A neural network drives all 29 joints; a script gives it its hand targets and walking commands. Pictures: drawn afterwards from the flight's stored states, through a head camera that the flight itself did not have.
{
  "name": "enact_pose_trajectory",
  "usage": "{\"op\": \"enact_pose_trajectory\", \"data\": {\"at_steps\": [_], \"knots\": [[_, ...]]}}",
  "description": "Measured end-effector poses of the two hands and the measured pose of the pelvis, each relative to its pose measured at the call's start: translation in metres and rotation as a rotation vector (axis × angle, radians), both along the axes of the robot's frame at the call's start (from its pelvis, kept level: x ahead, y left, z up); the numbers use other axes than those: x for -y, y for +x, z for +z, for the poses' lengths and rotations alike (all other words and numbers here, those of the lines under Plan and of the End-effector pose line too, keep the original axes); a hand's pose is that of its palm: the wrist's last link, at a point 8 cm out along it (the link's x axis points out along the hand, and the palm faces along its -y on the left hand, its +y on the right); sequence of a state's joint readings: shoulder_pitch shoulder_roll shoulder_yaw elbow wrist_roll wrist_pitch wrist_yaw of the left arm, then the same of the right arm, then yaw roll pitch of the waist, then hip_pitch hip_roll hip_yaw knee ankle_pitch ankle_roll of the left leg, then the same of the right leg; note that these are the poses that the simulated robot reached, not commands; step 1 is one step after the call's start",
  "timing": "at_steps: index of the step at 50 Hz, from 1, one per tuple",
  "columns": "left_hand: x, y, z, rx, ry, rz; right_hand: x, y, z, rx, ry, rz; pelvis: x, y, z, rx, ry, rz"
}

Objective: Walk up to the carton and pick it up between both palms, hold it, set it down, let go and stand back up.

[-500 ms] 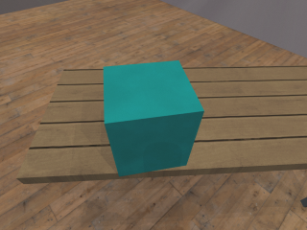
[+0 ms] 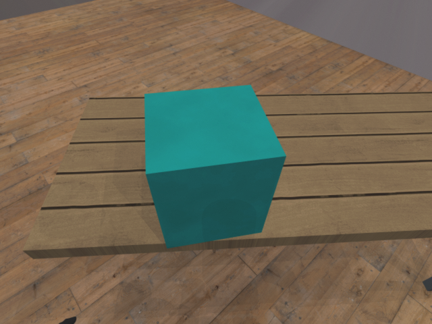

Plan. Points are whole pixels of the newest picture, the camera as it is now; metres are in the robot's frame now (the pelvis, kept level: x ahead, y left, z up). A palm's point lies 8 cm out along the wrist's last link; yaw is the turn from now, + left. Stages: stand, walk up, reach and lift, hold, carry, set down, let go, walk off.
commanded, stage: walk up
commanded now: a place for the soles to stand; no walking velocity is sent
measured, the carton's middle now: (207, 168) +0.42 +0.01 +0.06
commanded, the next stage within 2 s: reach and lift in 0.44 s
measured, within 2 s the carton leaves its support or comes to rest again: neither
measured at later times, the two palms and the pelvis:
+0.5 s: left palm out of the picture +0.13 +0.30 -0.09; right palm out of the picture +0.06 -0.32 -0.10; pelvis +0.00 +0.00 +0.00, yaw +0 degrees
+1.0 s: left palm out of the picture +0.17 +0.25 -0.05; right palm out of the picture +0.13 -0.31 -0.07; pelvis -0.01 -0.02 +0.01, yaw +0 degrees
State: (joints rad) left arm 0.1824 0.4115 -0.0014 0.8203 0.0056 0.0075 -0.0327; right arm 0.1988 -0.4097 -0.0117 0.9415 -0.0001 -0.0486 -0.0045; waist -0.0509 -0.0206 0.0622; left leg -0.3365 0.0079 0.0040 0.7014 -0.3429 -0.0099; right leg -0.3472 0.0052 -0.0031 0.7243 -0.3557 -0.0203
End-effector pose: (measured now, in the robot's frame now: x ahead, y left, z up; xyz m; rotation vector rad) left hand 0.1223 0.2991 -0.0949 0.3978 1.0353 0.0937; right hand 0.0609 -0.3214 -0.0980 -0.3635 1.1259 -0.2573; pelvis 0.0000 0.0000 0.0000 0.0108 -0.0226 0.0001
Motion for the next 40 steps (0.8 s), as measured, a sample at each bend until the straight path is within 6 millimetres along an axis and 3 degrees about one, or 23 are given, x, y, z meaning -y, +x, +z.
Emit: {"op": "enact_pose_trajectory", "data": {"at_steps": [25,29,33,40], "knots": [[0.002,0.006,0.002,0.012,-0.001,-0.009,0.0,0.002,-0.001,-0.022,0.014,0.001,0.001,0.004,0.002,-0.012,0.001,0.0],[-0.002,0.005,-0.004,-0.139,0.051,0.064,-0.001,0.014,0.0,0.097,0.068,-0.034,0.001,0.0,0.0,0.001,0.0,-0.001],[0.007,0.02,-0.002,-0.154,0.054,0.068,-0.003,0.034,0.003,0.165,0.087,-0.011,0.001,-0.004,-0.003,0.014,-0.004,-0.005],[0.032,0.063,0.022,0.024,0.015,0.007,-0.005,0.06,0.014,0.253,0.086,0.033,0.003,-0.003,-0.002,0.01,-0.001,-0.005]]}}
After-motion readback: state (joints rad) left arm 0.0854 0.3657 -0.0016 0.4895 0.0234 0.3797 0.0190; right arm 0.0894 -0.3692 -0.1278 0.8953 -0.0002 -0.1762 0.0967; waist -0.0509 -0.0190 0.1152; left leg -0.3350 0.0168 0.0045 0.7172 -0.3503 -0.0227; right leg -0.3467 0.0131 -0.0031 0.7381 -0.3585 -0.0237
